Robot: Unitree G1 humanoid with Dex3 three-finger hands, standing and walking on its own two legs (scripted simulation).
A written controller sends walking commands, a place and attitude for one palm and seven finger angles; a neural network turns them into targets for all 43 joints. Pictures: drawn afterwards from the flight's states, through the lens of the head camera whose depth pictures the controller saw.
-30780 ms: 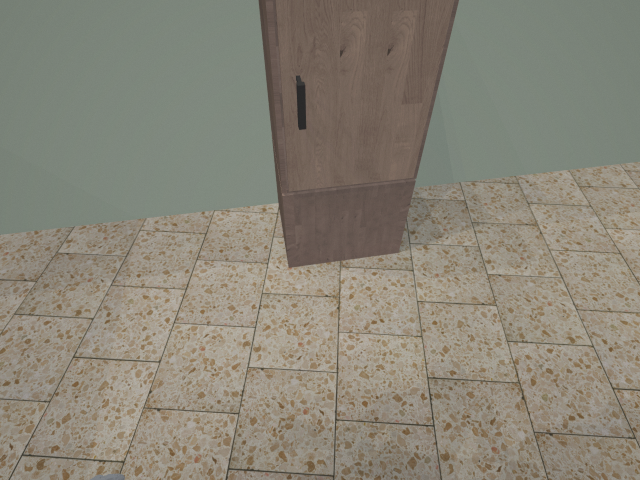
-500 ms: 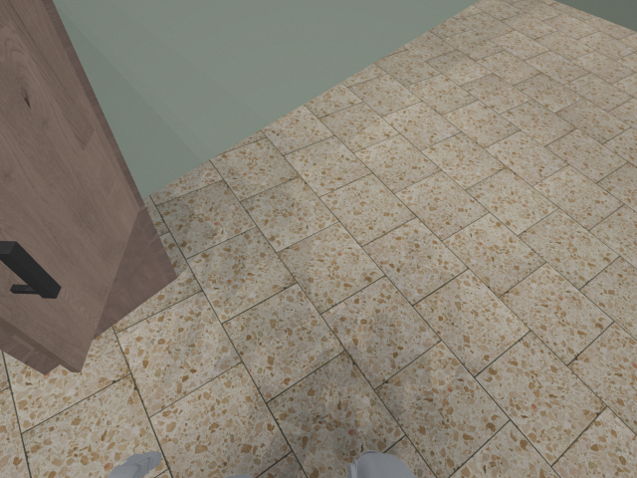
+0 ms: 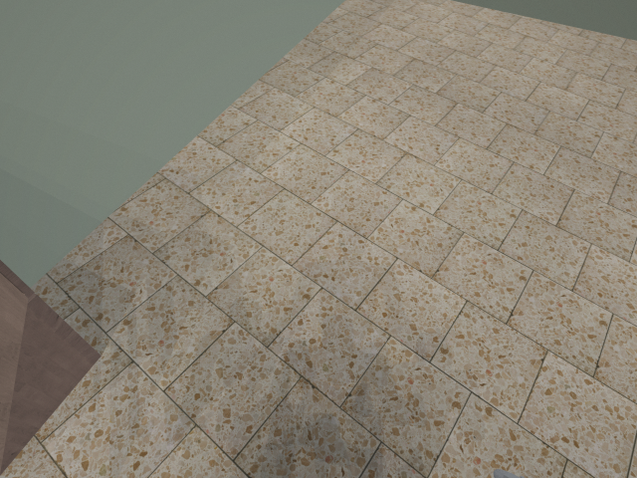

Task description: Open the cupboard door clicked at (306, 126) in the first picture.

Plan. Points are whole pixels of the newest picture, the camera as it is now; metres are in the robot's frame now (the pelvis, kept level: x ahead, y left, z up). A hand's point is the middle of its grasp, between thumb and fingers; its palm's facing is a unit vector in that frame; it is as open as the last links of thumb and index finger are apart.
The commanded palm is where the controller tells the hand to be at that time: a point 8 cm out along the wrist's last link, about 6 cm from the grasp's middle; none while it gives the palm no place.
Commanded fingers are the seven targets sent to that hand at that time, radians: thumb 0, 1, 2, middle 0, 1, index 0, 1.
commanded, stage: walk to a spot facing it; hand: left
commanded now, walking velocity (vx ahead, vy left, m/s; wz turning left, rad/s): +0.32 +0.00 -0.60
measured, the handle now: out of the picture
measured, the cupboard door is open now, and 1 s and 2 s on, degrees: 42 42 42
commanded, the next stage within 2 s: turn to face it in 1.32 s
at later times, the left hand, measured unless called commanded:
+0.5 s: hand (290, 340) +0.35 +0.07 -0.15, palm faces -0.30 -0.93 -0.22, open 7.3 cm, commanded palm none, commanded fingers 0.00 0.90 0.90 -0.20 -0.30 -0.20 -0.30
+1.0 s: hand (323, 263) +0.51 +0.02 -0.15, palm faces -0.35 -0.92 -0.18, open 7.4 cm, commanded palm none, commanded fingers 0.00 0.90 0.90 -0.20 -0.30 -0.20 -0.30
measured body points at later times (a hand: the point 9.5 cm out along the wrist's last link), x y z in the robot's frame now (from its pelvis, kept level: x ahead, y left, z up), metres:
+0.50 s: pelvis +0.16 -0.08 +0.00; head +0.21 -0.10 +0.45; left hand +0.36 +0.12 -0.13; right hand +0.06 -0.30 -0.15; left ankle +0.14 +0.08 -0.65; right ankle +0.18 -0.17 -0.73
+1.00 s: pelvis +0.39 -0.14 +0.02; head +0.42 -0.15 +0.46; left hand +0.53 +0.07 -0.13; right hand +0.29 -0.35 -0.14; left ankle +0.39 +0.00 -0.73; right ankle +0.39 -0.28 -0.70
